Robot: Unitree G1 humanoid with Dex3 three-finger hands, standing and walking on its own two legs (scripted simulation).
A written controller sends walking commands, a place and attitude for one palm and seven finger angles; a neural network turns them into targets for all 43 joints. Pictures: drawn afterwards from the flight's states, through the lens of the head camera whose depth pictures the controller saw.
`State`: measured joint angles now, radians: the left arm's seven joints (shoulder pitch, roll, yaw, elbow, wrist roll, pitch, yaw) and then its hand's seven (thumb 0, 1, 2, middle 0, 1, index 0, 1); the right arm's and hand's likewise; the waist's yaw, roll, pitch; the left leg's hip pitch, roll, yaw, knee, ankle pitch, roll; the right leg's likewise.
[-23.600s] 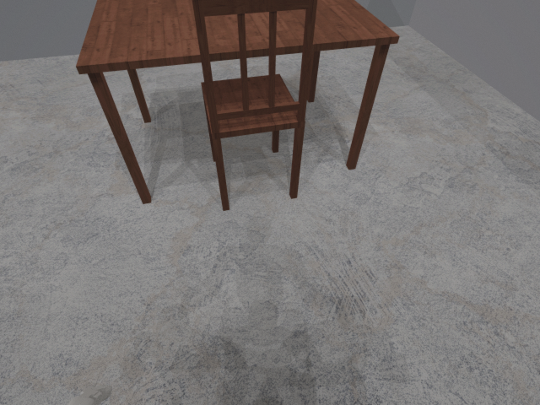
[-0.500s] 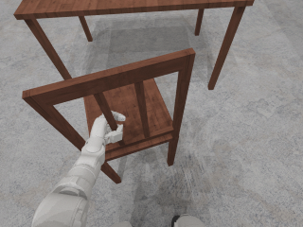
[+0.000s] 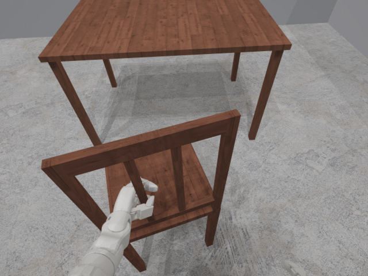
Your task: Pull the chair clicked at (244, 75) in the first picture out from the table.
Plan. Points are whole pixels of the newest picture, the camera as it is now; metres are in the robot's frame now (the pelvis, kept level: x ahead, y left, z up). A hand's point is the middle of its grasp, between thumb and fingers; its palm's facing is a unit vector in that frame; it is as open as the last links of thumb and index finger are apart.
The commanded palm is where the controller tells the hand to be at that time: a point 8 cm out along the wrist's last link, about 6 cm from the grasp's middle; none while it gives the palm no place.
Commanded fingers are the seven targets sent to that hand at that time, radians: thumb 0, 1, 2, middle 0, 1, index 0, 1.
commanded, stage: stop walking, hand still on the chair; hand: left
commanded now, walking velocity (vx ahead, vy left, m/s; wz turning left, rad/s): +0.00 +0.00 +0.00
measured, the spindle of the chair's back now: (142, 194) +0.32 +0.12 -0.05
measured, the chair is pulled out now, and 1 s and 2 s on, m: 0.61 0.61 0.61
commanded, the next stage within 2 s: open the thumb and straighten the fingers in 0.34 s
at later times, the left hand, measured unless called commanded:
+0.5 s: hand (148, 207) +0.29 +0.10 -0.06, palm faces -0.10 -0.98 -0.17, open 5.2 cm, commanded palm +0.27 +0.16 -0.04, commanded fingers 0.00 0.42 0.67 -0.50 -1.45 -0.50 -1.45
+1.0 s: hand (143, 205) +0.29 +0.12 -0.05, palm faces -0.11 -0.98 -0.15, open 15.2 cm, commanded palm +0.27 +0.17 -0.03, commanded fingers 0.00 -0.55 0.20 -0.03 -0.07 -0.03 -0.07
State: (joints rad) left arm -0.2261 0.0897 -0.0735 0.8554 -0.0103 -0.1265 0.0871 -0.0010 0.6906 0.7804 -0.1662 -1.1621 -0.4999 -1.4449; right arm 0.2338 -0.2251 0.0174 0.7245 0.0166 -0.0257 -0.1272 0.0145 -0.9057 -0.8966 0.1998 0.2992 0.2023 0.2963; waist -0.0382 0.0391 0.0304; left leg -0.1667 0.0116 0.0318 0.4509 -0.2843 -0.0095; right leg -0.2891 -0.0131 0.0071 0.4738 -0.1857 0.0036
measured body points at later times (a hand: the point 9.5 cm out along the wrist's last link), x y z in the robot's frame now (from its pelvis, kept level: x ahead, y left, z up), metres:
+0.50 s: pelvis +0.02 +0.00 +0.00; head +0.03 -0.01 +0.45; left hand +0.29 +0.16 -0.04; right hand +0.14 -0.24 -0.11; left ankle -0.03 +0.12 -0.74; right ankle +0.04 -0.12 -0.74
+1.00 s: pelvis +0.02 +0.01 -0.02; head +0.05 -0.01 +0.43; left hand +0.30 +0.17 -0.04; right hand +0.17 -0.22 -0.13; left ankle -0.03 +0.12 -0.74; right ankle +0.04 -0.12 -0.74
